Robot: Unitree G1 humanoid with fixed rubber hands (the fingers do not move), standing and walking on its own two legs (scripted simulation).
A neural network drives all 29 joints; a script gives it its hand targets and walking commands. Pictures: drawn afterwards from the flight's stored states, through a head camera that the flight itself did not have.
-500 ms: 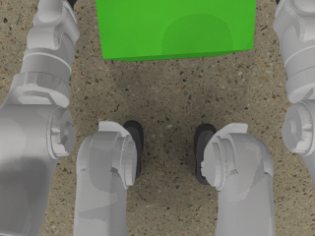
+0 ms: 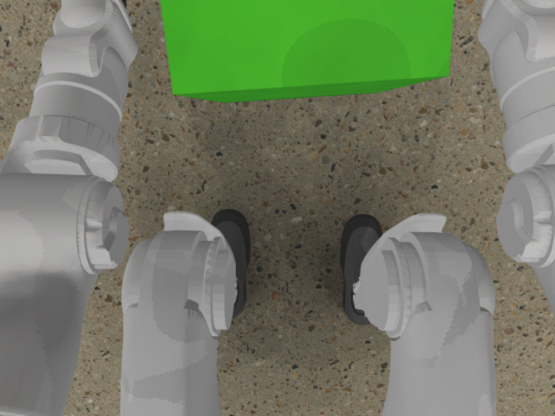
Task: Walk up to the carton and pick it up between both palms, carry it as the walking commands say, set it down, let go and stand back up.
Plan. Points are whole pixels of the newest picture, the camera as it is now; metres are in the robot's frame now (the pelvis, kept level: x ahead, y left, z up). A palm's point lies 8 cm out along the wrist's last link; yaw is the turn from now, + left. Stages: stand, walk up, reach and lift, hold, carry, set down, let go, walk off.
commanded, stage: reach and lift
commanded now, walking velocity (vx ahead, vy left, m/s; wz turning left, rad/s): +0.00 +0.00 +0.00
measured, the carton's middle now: (299, 16) +0.53 +0.00 -0.24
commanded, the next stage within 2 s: none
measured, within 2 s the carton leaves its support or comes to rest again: leaves its support in 1.20 s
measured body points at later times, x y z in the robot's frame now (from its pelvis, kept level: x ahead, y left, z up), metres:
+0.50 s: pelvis +0.00 +0.00 +0.01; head +0.38 -0.01 +0.24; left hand +0.57 +0.17 -0.18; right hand +0.58 -0.17 -0.17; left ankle +0.12 +0.12 -0.33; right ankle +0.11 -0.12 -0.33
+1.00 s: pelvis +0.01 +0.00 -0.01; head +0.38 -0.01 +0.24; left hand +0.57 +0.17 -0.18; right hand +0.58 -0.17 -0.18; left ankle +0.12 +0.12 -0.33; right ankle +0.11 -0.12 -0.33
